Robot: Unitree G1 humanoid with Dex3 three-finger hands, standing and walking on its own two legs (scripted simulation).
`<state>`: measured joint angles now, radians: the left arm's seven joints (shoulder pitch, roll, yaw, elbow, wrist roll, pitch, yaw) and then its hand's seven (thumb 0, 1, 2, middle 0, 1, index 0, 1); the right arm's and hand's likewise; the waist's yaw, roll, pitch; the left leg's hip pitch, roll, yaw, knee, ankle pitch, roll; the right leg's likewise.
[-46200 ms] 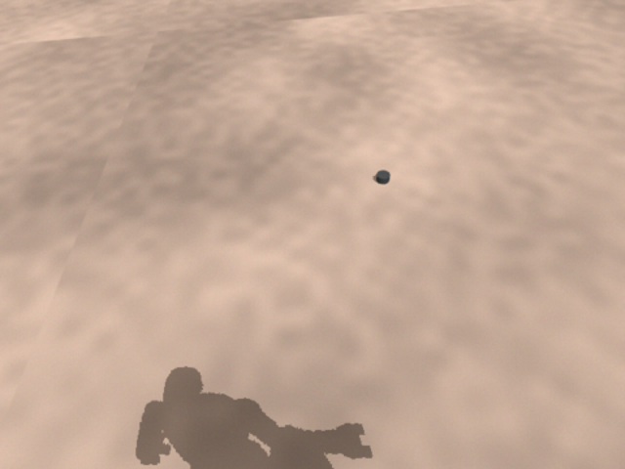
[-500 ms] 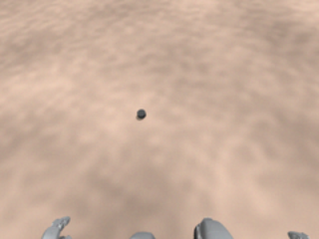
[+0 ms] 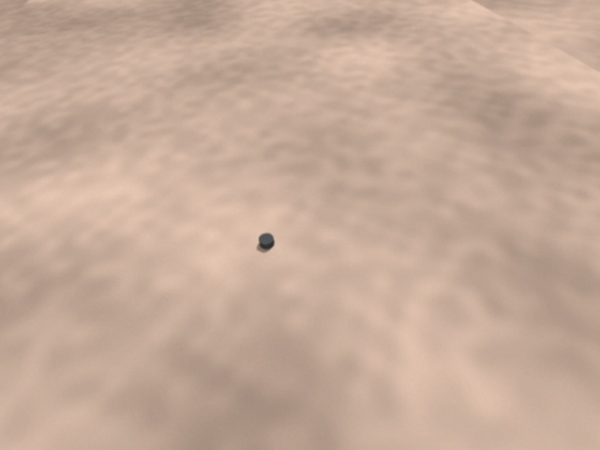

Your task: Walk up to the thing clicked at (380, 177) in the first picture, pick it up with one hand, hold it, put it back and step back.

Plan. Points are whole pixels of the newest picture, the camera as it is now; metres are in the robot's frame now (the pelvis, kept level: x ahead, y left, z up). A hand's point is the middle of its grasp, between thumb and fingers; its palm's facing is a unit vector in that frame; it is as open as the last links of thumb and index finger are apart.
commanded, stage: step back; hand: left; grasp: from above
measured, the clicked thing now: (266, 241) +1.06 +0.26 -0.75
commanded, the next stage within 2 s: stand in 0.66 s
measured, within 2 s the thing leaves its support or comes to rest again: neither
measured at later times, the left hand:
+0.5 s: hand out of the picture +0.15 +0.26 -0.14, palm faces +0.00 -0.93 -0.36, open 7.4 cm
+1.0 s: hand out of the picture +0.14 +0.25 -0.14, palm faces -0.02 -0.95 -0.32, open 7.4 cm
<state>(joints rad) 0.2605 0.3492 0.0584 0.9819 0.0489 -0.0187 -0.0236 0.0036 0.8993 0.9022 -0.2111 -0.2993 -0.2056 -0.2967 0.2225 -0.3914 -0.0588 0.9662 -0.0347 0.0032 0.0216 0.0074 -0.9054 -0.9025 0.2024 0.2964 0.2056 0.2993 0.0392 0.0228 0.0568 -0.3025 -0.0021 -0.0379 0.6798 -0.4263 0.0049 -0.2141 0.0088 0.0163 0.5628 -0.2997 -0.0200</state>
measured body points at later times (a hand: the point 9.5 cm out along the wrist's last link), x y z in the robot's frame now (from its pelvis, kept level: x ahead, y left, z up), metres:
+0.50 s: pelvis +0.05 +0.00 +0.00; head +0.06 +0.00 +0.45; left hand +0.15 +0.31 -0.12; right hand +0.11 -0.30 -0.13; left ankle +0.05 +0.12 -0.73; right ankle +0.04 -0.12 -0.73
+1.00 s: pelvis +0.05 +0.00 +0.02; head +0.06 +0.00 +0.46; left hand +0.14 +0.30 -0.12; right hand +0.16 -0.29 -0.11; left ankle +0.05 +0.12 -0.73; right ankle +0.04 -0.12 -0.73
